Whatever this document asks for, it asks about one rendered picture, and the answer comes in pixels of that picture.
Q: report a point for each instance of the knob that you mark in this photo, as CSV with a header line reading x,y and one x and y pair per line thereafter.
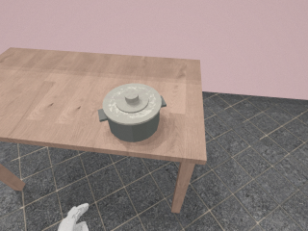
x,y
131,96

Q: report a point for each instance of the left robot hand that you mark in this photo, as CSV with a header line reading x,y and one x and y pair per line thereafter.
x,y
69,223

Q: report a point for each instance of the lid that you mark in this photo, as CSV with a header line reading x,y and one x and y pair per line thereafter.
x,y
118,110

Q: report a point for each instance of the table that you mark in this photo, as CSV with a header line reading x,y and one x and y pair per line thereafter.
x,y
51,98

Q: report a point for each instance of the pot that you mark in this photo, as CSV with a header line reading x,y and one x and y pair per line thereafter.
x,y
133,133

